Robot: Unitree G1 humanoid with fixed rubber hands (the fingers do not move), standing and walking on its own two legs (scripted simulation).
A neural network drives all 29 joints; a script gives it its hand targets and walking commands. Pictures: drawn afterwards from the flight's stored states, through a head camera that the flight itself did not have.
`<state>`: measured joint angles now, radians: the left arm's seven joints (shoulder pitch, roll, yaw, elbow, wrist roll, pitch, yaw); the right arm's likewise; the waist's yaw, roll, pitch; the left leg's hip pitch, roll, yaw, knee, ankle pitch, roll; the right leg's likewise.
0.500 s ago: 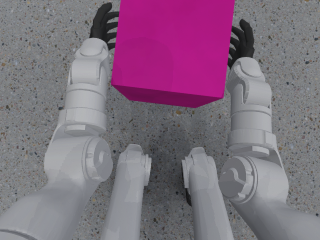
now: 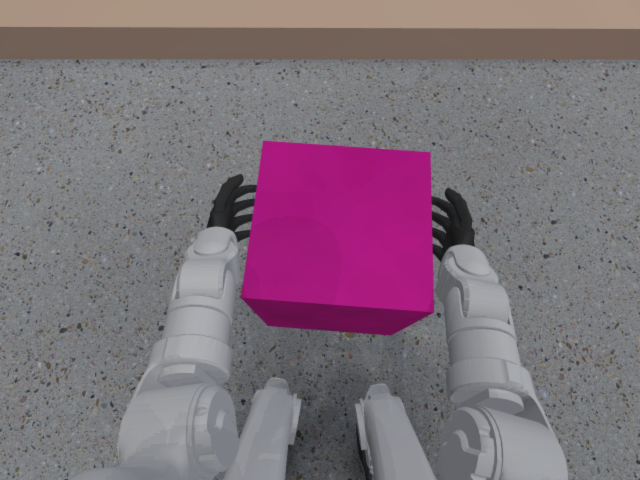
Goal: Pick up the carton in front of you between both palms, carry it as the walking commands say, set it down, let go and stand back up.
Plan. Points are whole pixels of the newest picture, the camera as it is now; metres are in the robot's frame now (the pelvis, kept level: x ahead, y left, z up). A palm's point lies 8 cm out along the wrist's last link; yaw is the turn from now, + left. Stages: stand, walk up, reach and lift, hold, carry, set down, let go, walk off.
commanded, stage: reach and lift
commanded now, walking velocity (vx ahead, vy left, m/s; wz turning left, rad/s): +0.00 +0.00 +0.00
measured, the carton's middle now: (336, 252) +0.43 +0.00 -0.11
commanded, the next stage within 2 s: hold in 1.70 s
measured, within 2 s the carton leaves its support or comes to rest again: neither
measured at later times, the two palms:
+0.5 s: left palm (185, 223) +0.36 +0.15 +0.11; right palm (524, 237) +0.36 -0.15 +0.11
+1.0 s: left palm (156, 223) +0.34 +0.15 +0.17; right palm (572, 235) +0.34 -0.15 +0.17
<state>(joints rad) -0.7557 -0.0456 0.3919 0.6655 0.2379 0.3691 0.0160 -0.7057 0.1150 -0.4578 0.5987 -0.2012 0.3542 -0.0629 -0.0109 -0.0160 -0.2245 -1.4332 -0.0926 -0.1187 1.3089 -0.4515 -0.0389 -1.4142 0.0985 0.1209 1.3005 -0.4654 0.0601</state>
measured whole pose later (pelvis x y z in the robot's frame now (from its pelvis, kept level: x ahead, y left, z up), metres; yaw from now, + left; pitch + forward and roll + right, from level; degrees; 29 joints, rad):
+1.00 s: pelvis +0.04 -0.01 +0.14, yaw +1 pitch -3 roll +0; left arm -0.32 -0.17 0.30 0.39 0.30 0.62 0.00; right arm -0.32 0.17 -0.30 0.40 -0.30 0.61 0.01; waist 0.00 0.00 -0.01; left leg -0.20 -0.04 -0.14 0.47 -0.22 -0.02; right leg -0.19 0.04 0.14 0.47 -0.23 0.02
